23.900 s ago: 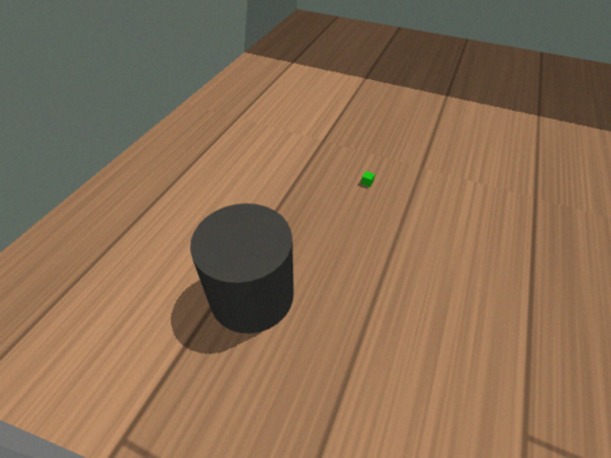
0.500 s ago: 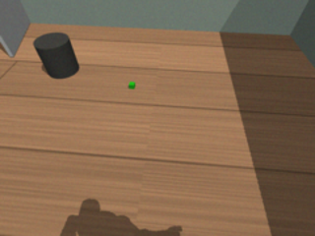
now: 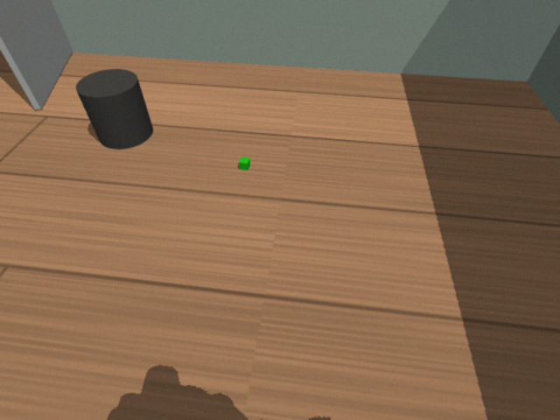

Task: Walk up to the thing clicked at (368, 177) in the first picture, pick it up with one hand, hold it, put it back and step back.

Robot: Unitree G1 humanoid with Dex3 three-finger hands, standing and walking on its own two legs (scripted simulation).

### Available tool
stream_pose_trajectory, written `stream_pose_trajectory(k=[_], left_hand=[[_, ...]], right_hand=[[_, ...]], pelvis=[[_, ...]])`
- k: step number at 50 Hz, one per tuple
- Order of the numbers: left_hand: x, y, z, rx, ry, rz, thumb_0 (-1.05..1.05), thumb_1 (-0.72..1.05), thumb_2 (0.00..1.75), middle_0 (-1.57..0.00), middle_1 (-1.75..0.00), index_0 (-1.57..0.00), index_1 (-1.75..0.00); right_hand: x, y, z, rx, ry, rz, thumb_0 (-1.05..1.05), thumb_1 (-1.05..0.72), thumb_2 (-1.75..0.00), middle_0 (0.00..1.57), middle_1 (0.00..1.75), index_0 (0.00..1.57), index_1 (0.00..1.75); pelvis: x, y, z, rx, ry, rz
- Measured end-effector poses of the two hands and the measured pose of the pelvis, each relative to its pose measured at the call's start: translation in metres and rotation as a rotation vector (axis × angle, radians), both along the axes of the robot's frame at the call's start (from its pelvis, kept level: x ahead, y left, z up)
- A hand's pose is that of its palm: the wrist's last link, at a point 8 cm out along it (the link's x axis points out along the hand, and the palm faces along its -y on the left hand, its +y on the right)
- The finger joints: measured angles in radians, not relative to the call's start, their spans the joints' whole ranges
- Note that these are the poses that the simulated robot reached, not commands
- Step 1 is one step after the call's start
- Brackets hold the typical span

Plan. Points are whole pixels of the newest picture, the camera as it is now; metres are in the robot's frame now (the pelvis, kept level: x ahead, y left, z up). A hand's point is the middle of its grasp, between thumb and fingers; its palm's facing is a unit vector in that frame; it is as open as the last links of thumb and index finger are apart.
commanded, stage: walk up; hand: left
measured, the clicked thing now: (244, 163) +1.50 +0.22 -0.75
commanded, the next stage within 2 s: none
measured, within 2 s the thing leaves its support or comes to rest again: neither
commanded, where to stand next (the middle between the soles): +1.05 -0.04 m, yaw -2 degrees
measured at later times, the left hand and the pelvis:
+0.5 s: hand (92, 378) +0.22 +0.33 -0.15, palm faces -0.09 -0.94 -0.32, open 7.4 cm; pelvis +0.16 +0.05 +0.00, yaw -3 degrees
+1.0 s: hand (167, 244) +0.49 +0.26 -0.13, palm faces -0.08 -0.93 -0.36, open 7.4 cm; pelvis +0.41 +0.00 +0.00, yaw -3 degrees
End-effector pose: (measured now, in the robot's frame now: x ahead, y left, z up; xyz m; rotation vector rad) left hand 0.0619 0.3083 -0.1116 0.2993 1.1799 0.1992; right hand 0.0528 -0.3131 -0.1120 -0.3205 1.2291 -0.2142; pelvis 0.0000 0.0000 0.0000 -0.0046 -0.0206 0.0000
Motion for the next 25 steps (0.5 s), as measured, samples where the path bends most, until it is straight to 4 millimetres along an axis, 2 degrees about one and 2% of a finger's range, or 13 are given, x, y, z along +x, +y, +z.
stream_pose_trajectory(k=[3, 7, 9, 11, 13, 18, 25], left_hand=[[-0.008, 0.018, 0.002, 0.014, -0.010, 0.036, 0.01, 0.90, 0.90, -0.21, -0.30, -0.20, -0.30], [-0.021, 0.050, -0.004, 0.025, 0.061, 0.067, 0.01, 0.90, 0.90, -0.21, -0.30, -0.20, -0.30], [-0.019, 0.069, -0.014, 0.029, 0.106, 0.074, 0.01, 0.90, 0.90, -0.21, -0.30, -0.20, -0.30], [-0.009, 0.081, -0.023, 0.037, 0.144, 0.066, 0.01, 0.90, 0.90, -0.20, -0.30, -0.20, -0.30], [0.009, 0.084, -0.023, 0.030, 0.152, 0.055, 0.01, 0.91, 0.90, -0.20, -0.30, -0.20, -0.30], [0.071, 0.080, -0.013, -0.009, 0.078, 0.002, 0.01, 0.91, 0.90, -0.20, -0.30, -0.19, -0.30], [0.159, 0.068, -0.003, -0.015, 0.046, -0.074, 0.01, 0.91, 0.90, -0.20, -0.30, -0.20, -0.30]], right_hand=[[0.018, -0.001, 0.004, -0.029, 0.013, 0.034, 0.01, -0.90, -0.89, 0.20, 0.30, 0.21, 0.30], [0.058, 0.012, 0.014, -0.054, -0.036, 0.071, 0.01, -0.90, -0.89, 0.20, 0.30, 0.21, 0.30], [0.076, 0.021, 0.018, -0.073, -0.086, 0.074, 0.01, -0.90, -0.89, 0.20, 0.30, 0.21, 0.30], [0.086, 0.027, 0.019, -0.097, -0.133, 0.059, 0.00, -0.90, -0.89, 0.20, 0.30, 0.21, 0.30], [0.088, 0.034, 0.023, -0.097, -0.143, 0.026, 0.00, -0.90, -0.89, 0.20, 0.30, 0.21, 0.30], [0.092, 0.046, 0.029, -0.079, -0.106, -0.021, 0.00, -0.90, -0.89, 0.20, 0.30, 0.21, 0.30], [0.118, 0.048, 0.018, -0.034, -0.057, -0.061, 0.00, -0.90, -0.89, 0.20, 0.30, 0.21, 0.30]], pelvis=[[0.009, 0.010, -0.001, -0.004, -0.008, 0.018], [0.029, 0.030, -0.004, -0.022, -0.020, 0.019], [0.042, 0.041, -0.012, -0.012, -0.028, 0.014], [0.054, 0.049, -0.017, 0.003, -0.032, 0.001], [0.068, 0.054, -0.014, 0.004, -0.032, 0.001], [0.103, 0.060, -0.002, 0.014, -0.040, -0.017], [0.161, 0.055, 0.000, 0.031, -0.040, -0.046]])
